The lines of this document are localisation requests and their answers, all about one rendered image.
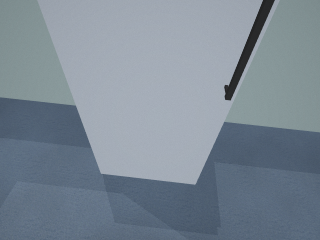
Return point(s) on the fridge door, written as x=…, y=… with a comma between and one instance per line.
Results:
x=148, y=76

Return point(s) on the handle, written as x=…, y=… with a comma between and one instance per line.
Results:
x=248, y=48

